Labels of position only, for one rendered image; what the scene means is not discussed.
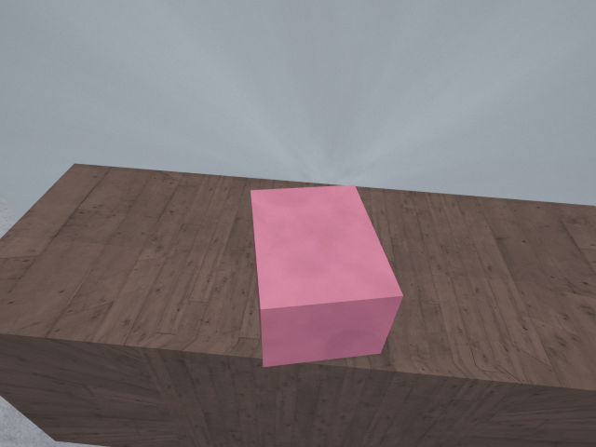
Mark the carton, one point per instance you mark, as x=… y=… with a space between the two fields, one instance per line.
x=324 y=285

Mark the pedestal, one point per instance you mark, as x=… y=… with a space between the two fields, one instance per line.
x=129 y=318

